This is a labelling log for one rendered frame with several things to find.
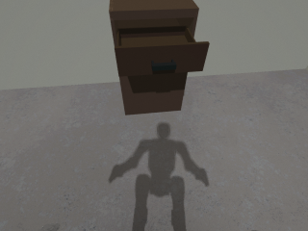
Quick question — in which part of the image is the drawer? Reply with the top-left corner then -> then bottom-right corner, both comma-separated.
115,25 -> 210,77

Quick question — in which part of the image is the cabinet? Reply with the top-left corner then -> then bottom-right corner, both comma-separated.
109,0 -> 199,116

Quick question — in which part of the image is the handle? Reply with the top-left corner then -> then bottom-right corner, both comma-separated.
151,59 -> 177,71

